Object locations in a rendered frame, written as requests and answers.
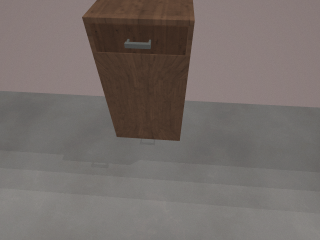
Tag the handle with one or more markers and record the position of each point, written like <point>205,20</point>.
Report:
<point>137,45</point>

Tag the cabinet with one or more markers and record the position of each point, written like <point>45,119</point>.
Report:
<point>145,93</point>

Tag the drawer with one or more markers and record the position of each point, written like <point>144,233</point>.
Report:
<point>165,39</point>

